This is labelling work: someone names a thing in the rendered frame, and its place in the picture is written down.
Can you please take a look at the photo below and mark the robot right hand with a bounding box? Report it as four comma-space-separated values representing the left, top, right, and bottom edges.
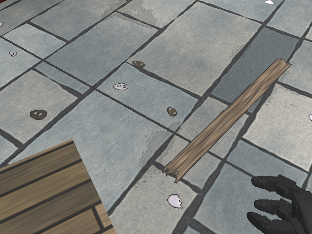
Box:
247, 175, 312, 234

